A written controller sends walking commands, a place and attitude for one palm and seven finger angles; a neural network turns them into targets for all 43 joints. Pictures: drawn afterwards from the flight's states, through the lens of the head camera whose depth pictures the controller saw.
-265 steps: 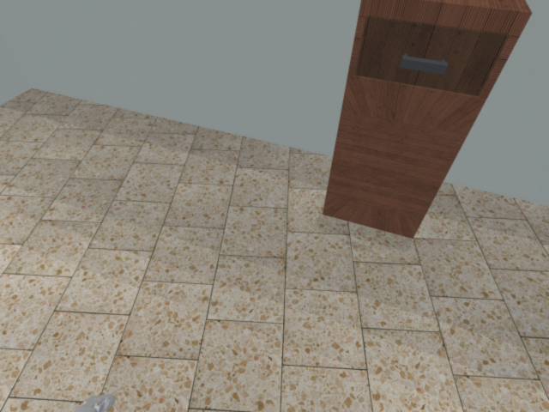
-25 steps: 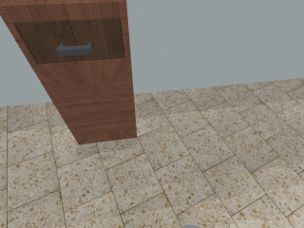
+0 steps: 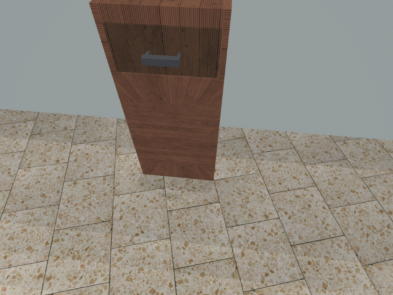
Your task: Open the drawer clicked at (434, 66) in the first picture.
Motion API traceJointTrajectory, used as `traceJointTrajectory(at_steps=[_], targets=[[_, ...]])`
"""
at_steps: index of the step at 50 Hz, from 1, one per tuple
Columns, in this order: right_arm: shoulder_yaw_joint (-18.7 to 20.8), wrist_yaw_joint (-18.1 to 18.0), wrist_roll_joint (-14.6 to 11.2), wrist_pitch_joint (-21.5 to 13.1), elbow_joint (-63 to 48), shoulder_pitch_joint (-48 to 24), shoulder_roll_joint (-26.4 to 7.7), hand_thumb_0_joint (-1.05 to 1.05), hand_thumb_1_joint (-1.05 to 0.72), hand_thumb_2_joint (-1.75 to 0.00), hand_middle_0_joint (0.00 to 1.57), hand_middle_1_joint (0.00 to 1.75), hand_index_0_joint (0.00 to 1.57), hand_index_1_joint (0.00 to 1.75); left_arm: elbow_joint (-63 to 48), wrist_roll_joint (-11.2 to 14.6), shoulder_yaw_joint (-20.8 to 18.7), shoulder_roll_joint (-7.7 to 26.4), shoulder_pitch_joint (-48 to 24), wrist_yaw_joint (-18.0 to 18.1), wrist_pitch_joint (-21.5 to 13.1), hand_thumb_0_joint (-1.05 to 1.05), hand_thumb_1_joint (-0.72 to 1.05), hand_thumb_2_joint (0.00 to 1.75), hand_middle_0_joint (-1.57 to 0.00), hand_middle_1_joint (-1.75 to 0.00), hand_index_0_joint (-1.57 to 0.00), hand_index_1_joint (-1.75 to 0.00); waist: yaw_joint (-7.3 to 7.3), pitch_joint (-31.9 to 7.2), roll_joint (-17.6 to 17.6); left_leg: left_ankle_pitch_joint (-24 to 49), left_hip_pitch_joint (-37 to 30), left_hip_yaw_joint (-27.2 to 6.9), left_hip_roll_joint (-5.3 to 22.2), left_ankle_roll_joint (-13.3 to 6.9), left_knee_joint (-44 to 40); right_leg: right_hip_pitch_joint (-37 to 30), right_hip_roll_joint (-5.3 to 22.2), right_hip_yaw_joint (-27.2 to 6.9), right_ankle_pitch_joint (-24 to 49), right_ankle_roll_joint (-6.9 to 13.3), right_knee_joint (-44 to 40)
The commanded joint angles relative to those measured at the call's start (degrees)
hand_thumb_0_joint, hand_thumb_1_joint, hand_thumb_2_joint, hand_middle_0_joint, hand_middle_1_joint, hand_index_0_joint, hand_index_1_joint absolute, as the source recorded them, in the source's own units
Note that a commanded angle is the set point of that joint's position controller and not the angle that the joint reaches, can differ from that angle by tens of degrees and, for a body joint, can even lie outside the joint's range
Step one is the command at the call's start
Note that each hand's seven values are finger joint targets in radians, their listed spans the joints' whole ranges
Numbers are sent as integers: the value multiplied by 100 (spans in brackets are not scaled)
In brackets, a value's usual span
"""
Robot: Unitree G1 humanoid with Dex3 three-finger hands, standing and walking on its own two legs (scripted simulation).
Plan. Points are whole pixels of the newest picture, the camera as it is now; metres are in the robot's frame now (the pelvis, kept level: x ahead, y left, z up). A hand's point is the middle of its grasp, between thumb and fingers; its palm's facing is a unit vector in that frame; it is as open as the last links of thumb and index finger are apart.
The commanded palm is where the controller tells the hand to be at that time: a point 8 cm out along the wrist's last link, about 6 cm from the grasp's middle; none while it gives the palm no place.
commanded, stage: take the last steps up to it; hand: left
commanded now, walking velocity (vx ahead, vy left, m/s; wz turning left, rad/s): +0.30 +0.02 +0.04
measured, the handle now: (162, 57) +0.81 +0.20 +0.04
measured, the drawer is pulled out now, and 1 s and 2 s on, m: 0.00 0.00 0.00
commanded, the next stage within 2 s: come to a stop and stand still in 0.72 s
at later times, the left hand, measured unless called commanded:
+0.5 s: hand (116, 271) +0.19 +0.23 -0.18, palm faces -0.01 -0.99 -0.16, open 7.4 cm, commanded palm none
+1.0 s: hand (144, 228) +0.30 +0.18 -0.17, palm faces +0.04 -0.98 -0.18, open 7.3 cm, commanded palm none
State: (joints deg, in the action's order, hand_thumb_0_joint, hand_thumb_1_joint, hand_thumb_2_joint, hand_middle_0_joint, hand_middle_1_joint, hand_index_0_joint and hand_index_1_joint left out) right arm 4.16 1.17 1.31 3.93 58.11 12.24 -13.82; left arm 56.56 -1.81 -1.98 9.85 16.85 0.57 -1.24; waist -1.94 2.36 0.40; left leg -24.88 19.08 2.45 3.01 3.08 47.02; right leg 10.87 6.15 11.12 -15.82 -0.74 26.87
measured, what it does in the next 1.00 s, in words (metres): walks ahead: left foot, then right foot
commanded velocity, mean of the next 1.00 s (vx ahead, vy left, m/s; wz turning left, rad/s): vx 0.14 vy -0.02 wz -0.03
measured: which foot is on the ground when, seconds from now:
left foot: up 0.00-0.06, down 0.08-0.60, up 0.62-1.00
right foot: down 0.00-0.08, up 0.10-0.58, down 0.60-1.00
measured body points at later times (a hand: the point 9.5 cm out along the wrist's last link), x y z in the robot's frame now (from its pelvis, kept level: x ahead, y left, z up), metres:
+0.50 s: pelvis +0.12 +0.05 -0.01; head +0.15 +0.05 +0.44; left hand +0.19 +0.28 -0.17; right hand +0.02 -0.16 -0.15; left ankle -0.02 +0.13 -0.74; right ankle +0.23 -0.07 -0.69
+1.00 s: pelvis +0.29 +0.01 +0.00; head +0.30 +0.00 +0.45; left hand +0.30 +0.23 -0.16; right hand +0.34 -0.22 -0.16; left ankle +0.34 +0.15 -0.73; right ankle +0.28 -0.06 -0.74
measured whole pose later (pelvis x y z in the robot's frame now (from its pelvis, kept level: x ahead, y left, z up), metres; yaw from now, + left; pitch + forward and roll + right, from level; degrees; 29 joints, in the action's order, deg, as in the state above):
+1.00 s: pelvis +0.29 +0.01 +0.00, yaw -2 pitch -1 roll -1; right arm 2.1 -1.6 0.5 -0.1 60.0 11.3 -10.3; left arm 62.8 -0.8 -1.1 7.1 15.3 1.3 -1.4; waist -1.1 2.0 2.4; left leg -13.3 21.3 2.4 5.2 2.2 36.7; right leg 10.5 -2.3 8.0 -14.3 4.3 25.3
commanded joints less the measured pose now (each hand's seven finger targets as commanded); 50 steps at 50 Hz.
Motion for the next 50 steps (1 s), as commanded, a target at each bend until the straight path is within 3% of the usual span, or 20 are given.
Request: traceJointTrajectory(at_steps=[1,2,3,4,6,9,13,22,25,27,29,30,31,32,34,36,38,42,47,50], targets=[[-76,14,-24,-399,-468,-143,-78,0,-90,-90,20,30,20,30,33,-22,-291,1192,380,41,-63,0,90,90,-20,-30,-20,-30,6,-201,-1102,112,-204,349,-107,-201,-1560,-408,1277,-1372,-70,715,-939],[-88,-13,-21,-448,-292,294,-99,0,-90,-90,20,30,20,30,35,29,-280,1141,195,31,-36,0,90,90,-20,-30,-20,-30,220,-262,-897,659,-1103,492,-193,-227,-2300,156,1025,-1049,-414,500,-653],[-30,-61,-24,-513,-119,759,-382,0,-90,-90,20,30,20,30,4,92,-220,914,94,6,-7,0,90,90,-20,-30,-20,-30,439,-401,10,749,-2135,-12,172,-334,-2793,962,642,-650,-685,211,139],[99,-119,27,-542,19,1254,-948,0,-90,-90,20,30,20,30,-125,117,-129,493,31,-41,11,0,90,90,-20,-30,-20,-30,652,-432,1757,330,-2705,-1849,1514,-791,-3280,2170,-74,-12,-1304,-120,1577],[86,-186,43,-473,24,1327,-1045,0,-90,-90,20,30,20,30,-300,15,-121,561,-509,-39,21,0,90,90,-20,-30,-20,-30,730,251,1319,-287,-2029,-2293,2117,-1325,-3795,2813,21,-638,-1625,-4,2953],[-128,-266,8,-612,2,875,-414,0,-90,-90,20,30,20,30,58,10,-135,515,-432,-140,30,0,90,90,-20,-30,-20,-30,434,869,769,1514,-1506,-1252,1444,-1056,-3769,2719,144,-870,-408,-37,3611],[-162,-319,-53,-769,180,1169,-236,0,-90,-90,20,30,20,30,312,31,-133,410,-19,-138,81,0,90,90,-20,-30,-20,-30,223,495,621,3909,-1929,-382,1070,-816,-3492,2627,-41,-779,157,-134,3802],[-184,-405,11,-826,592,1831,-108,0,-90,-90,20,30,20,30,-102,71,-81,274,-1271,-189,81,0,90,90,-20,-30,-20,-30,448,801,557,4546,-2537,-336,1288,-1074,-3379,3155,-27,-612,421,0,2443],[-171,-407,33,-792,724,1944,-159,0,-90,-90,20,30,20,30,-184,94,-58,254,-1435,-177,21,0,90,90,-20,-30,-20,-30,450,716,542,5733,-2410,-152,1291,-1038,-2949,2222,-313,-346,113,228,1453],[-135,-414,-1,-776,730,1798,-303,0,-90,-90,20,30,20,30,9,92,-89,297,-749,-132,-27,0,90,90,-20,-30,-20,-30,135,357,684,6890,-2280,-10,1259,-966,-2254,1213,-636,-158,97,401,1139],[-105,-383,-72,-769,662,1557,-354,0,-90,-90,20,30,20,30,413,56,-211,584,583,-96,-121,0,90,90,-20,-30,-20,-30,-490,-249,447,6097,-1438,223,939,-715,-696,-718,-650,-277,926,540,462],[-112,-307,-138,-772,607,1718,-112,0,-90,-90,20,30,20,30,594,3,-337,1084,1264,-31,-207,0,90,90,-20,-30,-20,-30,-709,-919,-524,3800,-192,444,384,-512,1039,-2082,551,-1754,1603,1042,249],[-133,-313,-170,-779,501,1963,170,0,-90,-90,20,30,20,30,636,92,-407,1420,1467,-8,-214,0,90,90,-20,-30,-20,-30,-462,-1423,-1318,-751,722,281,-372,-348,2954,-2442,1976,-3895,2570,1727,-430],[-115,-308,-184,-725,417,1564,78,0,-90,-90,20,30,20,30,510,172,-385,1368,1105,25,-162,0,90,90,-20,-30,-20,-30,-463,-940,-613,-751,918,-294,-92,-514,3388,-1721,1975,-3764,1564,1892,-951],[-100,-233,-89,-634,346,1125,263,0,-90,-90,20,30,20,30,261,158,-254,922,62,59,-153,0,90,90,-20,-30,-20,-30,-56,99,-58,111,1016,-389,333,-509,3246,115,1562,-3120,-357,1462,-1488],[-125,-203,-6,-470,408,1349,472,0,-90,-90,20,30,20,30,147,117,-124,513,-483,95,-196,0,90,90,-20,-30,-20,-30,370,466,-49,501,554,-345,501,-431,2665,1294,1184,-2101,-320,1119,-1754],[-141,-187,18,-381,445,1560,540,0,-90,-90,20,30,20,30,161,89,-63,384,-458,84,-234,0,90,90,-20,-30,-20,-30,524,390,-368,663,291,-172,478,-310,2000,1542,859,-1446,199,962,-1797],[-175,-162,9,-367,325,1250,546,0,-90,-90,20,30,20,30,232,85,-64,401,-263,56,-241,0,90,90,-20,-30,-20,-30,470,151,-520,946,353,25,383,-185,766,1064,622,-1185,1078,1036,-1680],[-278,-250,-87,-424,258,604,474,0,-90,-90,20,30,20,30,345,77,-45,507,-34,122,-126,0,90,90,-20,-30,-20,-30,211,-298,-556,973,-100,39,123,-81,-1001,-92,629,-1153,3724,985,-718],[-201,-288,-106,-416,246,612,185,0,-90,-90,20,30,20,30,367,123,-74,571,30,172,-4,0,90,90,-20,-30,-20,-30,261,-434,-402,2773,-865,-52,189,-149,-2086,-54,441,-1057,3423,614,4]])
